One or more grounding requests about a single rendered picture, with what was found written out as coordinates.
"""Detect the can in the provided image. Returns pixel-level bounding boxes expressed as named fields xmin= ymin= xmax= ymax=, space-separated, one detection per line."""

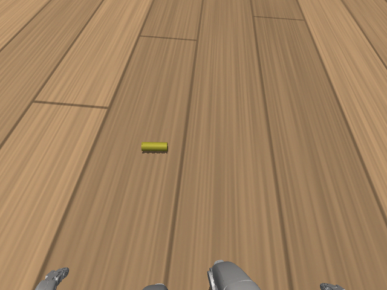
xmin=141 ymin=142 xmax=167 ymax=151

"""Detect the left robot hand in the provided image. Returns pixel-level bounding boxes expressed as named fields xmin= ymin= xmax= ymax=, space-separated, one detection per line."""
xmin=35 ymin=268 xmax=69 ymax=290

